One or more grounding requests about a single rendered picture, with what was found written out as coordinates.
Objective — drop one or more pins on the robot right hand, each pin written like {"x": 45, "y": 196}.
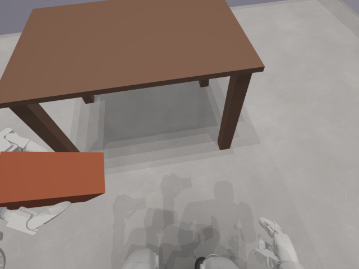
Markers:
{"x": 272, "y": 254}

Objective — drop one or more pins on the table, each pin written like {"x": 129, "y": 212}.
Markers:
{"x": 87, "y": 49}

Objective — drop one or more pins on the left robot thigh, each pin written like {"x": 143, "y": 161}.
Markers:
{"x": 142, "y": 259}

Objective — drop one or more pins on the robot left hand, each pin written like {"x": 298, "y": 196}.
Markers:
{"x": 25, "y": 219}

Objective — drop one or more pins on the robot right foot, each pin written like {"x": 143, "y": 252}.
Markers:
{"x": 198, "y": 262}

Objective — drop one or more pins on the sponge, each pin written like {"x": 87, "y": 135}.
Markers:
{"x": 37, "y": 179}

